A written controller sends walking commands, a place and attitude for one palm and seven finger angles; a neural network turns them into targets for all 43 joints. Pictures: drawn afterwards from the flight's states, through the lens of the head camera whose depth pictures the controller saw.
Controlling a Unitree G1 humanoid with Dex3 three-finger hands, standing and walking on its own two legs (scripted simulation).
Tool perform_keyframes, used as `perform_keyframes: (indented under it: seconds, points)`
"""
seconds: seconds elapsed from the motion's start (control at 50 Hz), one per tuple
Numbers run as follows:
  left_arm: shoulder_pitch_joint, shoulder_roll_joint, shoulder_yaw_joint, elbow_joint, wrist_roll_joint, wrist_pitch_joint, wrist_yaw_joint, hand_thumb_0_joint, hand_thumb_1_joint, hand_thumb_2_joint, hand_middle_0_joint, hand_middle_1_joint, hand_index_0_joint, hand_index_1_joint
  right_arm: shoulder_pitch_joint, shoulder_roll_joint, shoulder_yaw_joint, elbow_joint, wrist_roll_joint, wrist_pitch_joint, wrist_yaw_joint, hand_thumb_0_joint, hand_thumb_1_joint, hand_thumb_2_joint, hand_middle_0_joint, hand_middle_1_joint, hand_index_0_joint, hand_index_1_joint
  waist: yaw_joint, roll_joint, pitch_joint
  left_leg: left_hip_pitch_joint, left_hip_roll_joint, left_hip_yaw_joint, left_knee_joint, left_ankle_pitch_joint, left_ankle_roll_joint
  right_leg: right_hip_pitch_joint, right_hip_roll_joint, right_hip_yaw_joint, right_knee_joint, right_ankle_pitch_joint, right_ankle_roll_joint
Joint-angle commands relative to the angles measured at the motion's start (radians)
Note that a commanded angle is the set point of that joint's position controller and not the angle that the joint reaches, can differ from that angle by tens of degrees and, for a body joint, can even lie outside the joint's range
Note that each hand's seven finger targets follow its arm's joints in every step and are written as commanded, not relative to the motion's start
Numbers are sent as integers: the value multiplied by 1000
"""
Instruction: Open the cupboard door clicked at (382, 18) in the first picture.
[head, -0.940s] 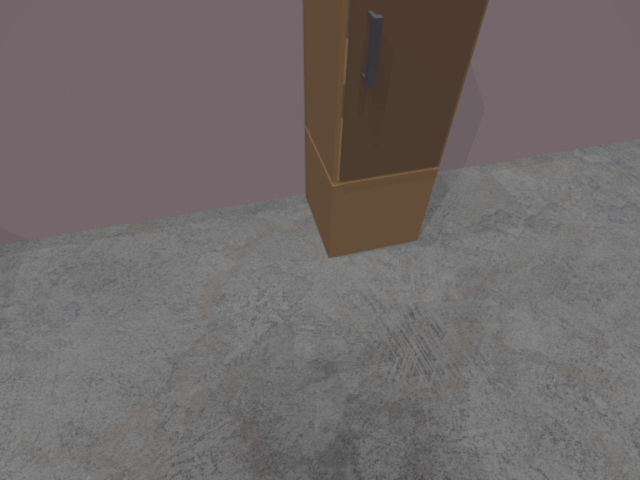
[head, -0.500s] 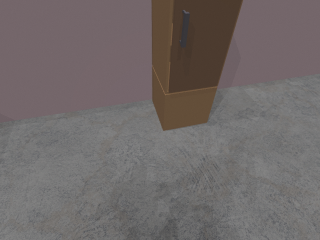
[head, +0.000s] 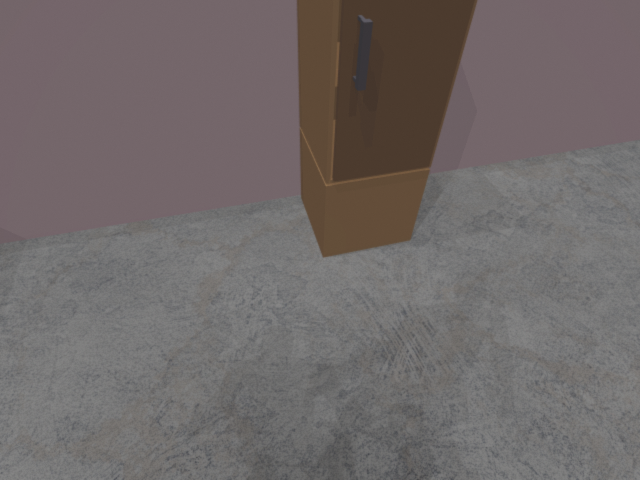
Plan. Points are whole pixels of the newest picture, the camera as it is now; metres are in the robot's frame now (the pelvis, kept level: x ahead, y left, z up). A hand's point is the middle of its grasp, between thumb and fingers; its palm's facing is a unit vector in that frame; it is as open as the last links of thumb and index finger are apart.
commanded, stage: look at it before walking up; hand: left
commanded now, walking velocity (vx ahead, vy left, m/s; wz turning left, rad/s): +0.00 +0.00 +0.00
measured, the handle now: (360, 53) +1.08 -0.05 +0.08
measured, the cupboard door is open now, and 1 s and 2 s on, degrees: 0 0 0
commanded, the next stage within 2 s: walk to a spot facing it in 0.50 s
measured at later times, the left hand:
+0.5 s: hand out of the picture +0.08 +0.25 -0.16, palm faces -0.03 -0.94 -0.33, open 7.4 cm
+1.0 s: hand out of the picture +0.07 +0.18 -0.18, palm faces -0.14 -0.95 -0.27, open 7.4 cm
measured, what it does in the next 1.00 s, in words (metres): stands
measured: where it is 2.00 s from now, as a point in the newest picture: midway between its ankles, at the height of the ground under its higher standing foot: outside the picture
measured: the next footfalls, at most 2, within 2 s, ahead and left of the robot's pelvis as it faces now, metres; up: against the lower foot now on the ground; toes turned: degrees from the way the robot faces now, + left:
left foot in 1.46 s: +0.04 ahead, +0.13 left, +0.00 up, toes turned -25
right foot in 1.86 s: -0.06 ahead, -0.16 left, +0.00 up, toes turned -47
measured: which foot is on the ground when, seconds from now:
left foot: down 0.00-0.98, up 1.00-1.00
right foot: down 0.00-1.00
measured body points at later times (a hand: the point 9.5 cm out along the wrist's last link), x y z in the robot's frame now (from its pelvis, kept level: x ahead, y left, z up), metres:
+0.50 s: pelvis +0.01 +0.00 +0.00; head +0.01 +0.00 +0.45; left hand +0.08 +0.30 -0.13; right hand +0.09 -0.30 -0.13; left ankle +0.01 +0.13 -0.74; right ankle +0.01 -0.12 -0.74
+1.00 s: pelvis -0.01 -0.02 -0.03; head +0.02 -0.04 +0.42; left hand +0.08 +0.23 -0.16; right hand +0.04 -0.28 -0.18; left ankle +0.00 +0.12 -0.74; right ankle +0.00 -0.10 -0.75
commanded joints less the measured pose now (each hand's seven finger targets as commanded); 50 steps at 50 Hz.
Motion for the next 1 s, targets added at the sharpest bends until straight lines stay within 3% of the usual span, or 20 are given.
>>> perform_keyframes:
  seconds: [0.0,0.36,0.62,0.68,0.72,0.82,0.84,0.88,0.9,0.92,0.94,0.96,0.98]
  points:
    - [-47,207,47,-67,1,-25,9,0,900,900,-200,-300,-200,-300,-54,-202,-39,-68,-2,-21,-9,0,-900,-900,200,300,200,300,7,7,-23,-13,105,-95,-72,57,35,-9,-116,111,-84,33,-28]
    - [-41,207,49,-64,1,-27,9,0,900,900,-200,-300,-200,-300,-67,-206,-39,-73,0,-25,-12,0,-900,-900,200,300,200,300,7,7,-66,27,113,-90,-65,137,36,20,-118,100,-70,135,-28]
    - [-48,209,53,-69,2,-22,8,0,900,900,-200,-300,-200,-300,-69,-211,-41,-74,-1,-23,-17,0,-900,-900,200,300,200,300,5,10,-43,52,120,-68,-58,168,32,4,-111,114,-63,198,-30]
    - [14,105,42,-78,1,11,14,0,900,900,-200,-300,-200,-300,-1,-94,-29,-82,-4,-3,-24,0,-900,-900,200,300,200,300,1,6,-54,56,128,-16,6,187,14,-40,-102,128,7,268,-20]
    - [29,104,50,-103,4,25,12,0,900,900,-200,-300,-200,-300,20,-99,-42,-109,-4,9,-30,0,-900,-900,200,300,200,300,-2,10,-42,44,143,-3,31,172,18,-86,-85,131,58,270,-19]
    - [61,81,70,-170,9,42,-2,0,900,900,-200,-300,-200,-300,4,-121,-74,-185,-8,20,-33,0,-900,-900,200,300,200,300,7,87,-23,-18,217,-33,37,70,61,-188,-22,114,223,160,-12]
    - [70,72,73,-179,9,44,-4,0,900,900,-200,-300,-200,-300,1,-123,-80,-198,-7,19,-33,0,-900,-900,200,300,200,300,11,115,-25,-42,251,-52,26,70,82,-191,-8,92,290,101,-7]
    - [98,40,79,-197,9,49,-10,0,900,900,-200,-300,-200,-300,-22,-122,-90,-220,-10,15,-29,0,-900,-900,200,300,200,300,28,190,-27,-72,328,-69,9,149,138,-195,9,16,420,-183,10]
    - [121,32,84,-201,8,49,-12,0,900,900,-200,-300,-200,-300,-40,-120,-93,-231,-10,14,-28,0,-900,-900,200,300,200,300,42,200,-27,-102,346,-49,39,184,146,-161,-14,4,417,-222,12]
    - [157,29,91,-199,10,45,-15,0,900,900,-200,-300,-200,-300,-56,-112,-95,-242,-12,16,-28,0,-900,-900,200,300,200,300,61,165,-19,-151,327,-9,116,189,125,-98,-23,6,347,-180,8]
    - [213,50,100,-188,15,35,-15,0,900,900,-200,-300,-200,-300,-69,-104,-96,-254,-11,22,-27,0,-900,-900,200,300,200,300,91,43,-28,-206,250,62,288,115,65,-36,-42,57,193,24,-9]
    - [224,148,120,-200,30,19,-1,0,900,900,-200,-300,-200,-300,-30,-21,-85,-279,-2,29,-23,0,-900,-900,200,300,200,300,75,-304,-36,-390,77,169,578,-218,-32,22,-267,441,-3,211,-92]
    - [252,165,121,-205,12,18,11,0,900,900,-200,-300,-200,-300,-72,-21,-80,-298,-3,36,-26,0,-900,-900,200,300,200,300,105,-317,-31,-400,16,26,720,-398,-37,-66,-332,611,-128,268,-157]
